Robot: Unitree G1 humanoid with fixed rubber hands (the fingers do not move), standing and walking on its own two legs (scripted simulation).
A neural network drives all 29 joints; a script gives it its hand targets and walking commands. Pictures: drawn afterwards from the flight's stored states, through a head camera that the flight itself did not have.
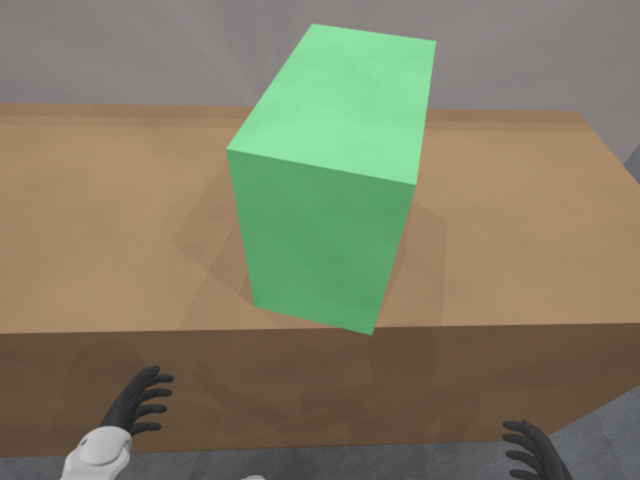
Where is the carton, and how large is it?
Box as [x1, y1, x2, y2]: [226, 24, 435, 334]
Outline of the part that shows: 312,24 226,148 254,306 371,334 416,182 435,41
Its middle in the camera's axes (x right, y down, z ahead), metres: +0.03 -0.09 +0.57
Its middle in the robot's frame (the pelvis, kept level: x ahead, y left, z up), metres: +0.51 +0.01 +0.10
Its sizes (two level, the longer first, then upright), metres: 0.316 0.180 0.287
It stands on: a pedestal, 0.71 m high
